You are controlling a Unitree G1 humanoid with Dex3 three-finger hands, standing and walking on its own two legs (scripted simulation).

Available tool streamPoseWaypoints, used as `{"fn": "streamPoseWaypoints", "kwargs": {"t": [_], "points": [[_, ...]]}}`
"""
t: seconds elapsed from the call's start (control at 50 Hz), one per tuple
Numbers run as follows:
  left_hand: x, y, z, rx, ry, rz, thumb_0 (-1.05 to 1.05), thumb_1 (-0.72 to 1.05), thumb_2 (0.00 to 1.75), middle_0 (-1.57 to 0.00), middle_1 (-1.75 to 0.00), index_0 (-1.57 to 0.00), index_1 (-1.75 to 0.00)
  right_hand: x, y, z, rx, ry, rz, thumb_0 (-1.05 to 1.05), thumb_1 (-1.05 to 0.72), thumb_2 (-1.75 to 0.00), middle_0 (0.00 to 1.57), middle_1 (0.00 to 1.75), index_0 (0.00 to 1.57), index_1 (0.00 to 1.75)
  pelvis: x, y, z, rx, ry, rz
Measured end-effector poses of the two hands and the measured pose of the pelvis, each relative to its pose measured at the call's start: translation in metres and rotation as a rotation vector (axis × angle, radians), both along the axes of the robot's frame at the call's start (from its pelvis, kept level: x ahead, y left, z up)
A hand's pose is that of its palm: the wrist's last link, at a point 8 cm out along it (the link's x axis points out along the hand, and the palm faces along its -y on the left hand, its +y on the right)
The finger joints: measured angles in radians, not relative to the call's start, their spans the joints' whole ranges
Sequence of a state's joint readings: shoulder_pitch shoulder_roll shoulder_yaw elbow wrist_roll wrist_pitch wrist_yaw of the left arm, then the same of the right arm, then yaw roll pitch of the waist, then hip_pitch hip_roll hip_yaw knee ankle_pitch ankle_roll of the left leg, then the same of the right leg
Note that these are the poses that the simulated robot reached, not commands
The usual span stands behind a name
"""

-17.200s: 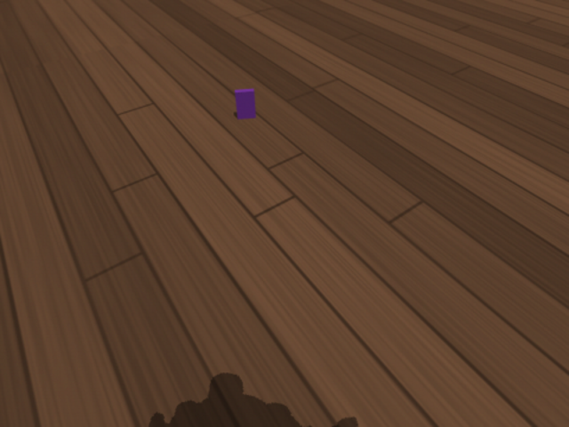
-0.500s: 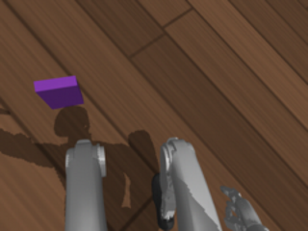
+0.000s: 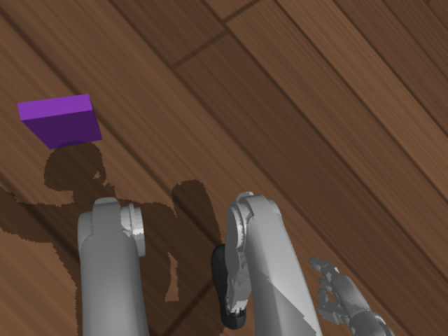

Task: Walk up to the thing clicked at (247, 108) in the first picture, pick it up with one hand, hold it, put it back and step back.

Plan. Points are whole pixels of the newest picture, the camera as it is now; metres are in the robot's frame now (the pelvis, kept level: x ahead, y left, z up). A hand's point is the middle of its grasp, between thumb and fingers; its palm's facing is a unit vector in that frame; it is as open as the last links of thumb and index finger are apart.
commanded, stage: approach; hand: left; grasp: from the side
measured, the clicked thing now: (67, 124) +0.50 +0.28 -0.26
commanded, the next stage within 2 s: close in in 0.24 s
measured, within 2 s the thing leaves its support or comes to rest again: neither
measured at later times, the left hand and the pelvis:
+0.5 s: hand (9, 126) +0.45 +0.36 -0.19, palm faces +0.32 -0.95 +0.05, open 17.6 cm; pelvis -0.01 +0.01 -0.06, yaw -5 degrees
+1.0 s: hand (48, 134) +0.46 +0.30 -0.23, palm faces +0.35 -0.93 +0.04, open 17.7 cm; pelvis -0.01 +0.01 -0.07, yaw -7 degrees
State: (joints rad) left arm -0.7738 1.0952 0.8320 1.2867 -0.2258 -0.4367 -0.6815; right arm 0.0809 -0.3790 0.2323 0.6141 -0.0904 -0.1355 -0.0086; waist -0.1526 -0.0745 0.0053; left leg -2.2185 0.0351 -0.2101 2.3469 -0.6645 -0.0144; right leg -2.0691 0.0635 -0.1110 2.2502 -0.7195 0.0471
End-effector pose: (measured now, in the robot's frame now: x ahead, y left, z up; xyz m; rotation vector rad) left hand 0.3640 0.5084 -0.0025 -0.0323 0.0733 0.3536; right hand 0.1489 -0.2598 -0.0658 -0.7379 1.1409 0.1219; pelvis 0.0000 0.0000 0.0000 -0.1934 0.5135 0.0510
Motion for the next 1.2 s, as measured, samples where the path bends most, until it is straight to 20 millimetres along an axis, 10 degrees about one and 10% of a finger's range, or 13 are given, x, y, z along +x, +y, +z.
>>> {"fn": "streamPoseWaypoints", "kwargs": {"t": [0.2, 0.46, 1.2], "points": [[0.028, -0.044, -0.114, -0.038, 0.037, -0.023, -0.01, -0.59, 0.01, -0.08, -0.07, -0.08, -0.07, -0.008, 0.005, -0.010, -0.093, 0.098, 0.072, 0.00, -0.90, -0.90, 0.21, 0.30, 0.21, 0.30, -0.001, 0.003, -0.028, -0.032, -0.070, -0.026], [0.052, -0.098, -0.182, -0.038, 0.044, -0.046, -0.02, -0.60, 0.02, -0.09, -0.09, -0.09, -0.09, -0.024, 0.005, -0.026, -0.171, 0.182, 0.139, 0.00, -0.93, -0.90, 0.21, 0.30, 0.21, 0.30, -0.006, 0.007, -0.054, -0.066, -0.171, -0.059], [0.054, -0.165, -0.225, -0.007, -0.022, 0.016, -0.02, -0.59, 0.03, -0.05, -0.06, -0.06, -0.05, -0.025, 0.013, -0.030, -0.233, 0.227, 0.200, -0.01, -0.95, -0.91, 0.21, 0.30, 0.21, 0.30, -0.011, 0.014, -0.074, -0.108, -0.278, -0.086]]}}
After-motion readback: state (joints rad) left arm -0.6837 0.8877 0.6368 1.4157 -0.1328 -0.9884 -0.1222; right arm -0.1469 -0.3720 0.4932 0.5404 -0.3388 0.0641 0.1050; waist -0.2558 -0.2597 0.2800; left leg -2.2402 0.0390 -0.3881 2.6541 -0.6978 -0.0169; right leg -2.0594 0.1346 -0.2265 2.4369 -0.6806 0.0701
